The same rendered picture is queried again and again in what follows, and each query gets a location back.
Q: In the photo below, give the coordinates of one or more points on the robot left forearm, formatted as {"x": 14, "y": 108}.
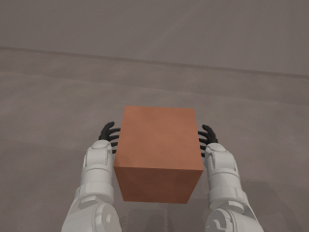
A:
{"x": 95, "y": 178}

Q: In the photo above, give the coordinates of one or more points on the robot right hand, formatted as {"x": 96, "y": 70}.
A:
{"x": 210, "y": 138}

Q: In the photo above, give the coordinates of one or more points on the robot right forearm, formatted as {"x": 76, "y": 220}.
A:
{"x": 224, "y": 181}

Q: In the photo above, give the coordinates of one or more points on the robot left hand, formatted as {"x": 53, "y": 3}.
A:
{"x": 104, "y": 135}

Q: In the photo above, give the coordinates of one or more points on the left robot upper arm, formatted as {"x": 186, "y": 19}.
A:
{"x": 100, "y": 217}

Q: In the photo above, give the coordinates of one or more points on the carton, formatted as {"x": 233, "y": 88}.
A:
{"x": 158, "y": 157}

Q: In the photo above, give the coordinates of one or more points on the right robot upper arm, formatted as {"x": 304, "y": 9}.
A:
{"x": 225, "y": 220}

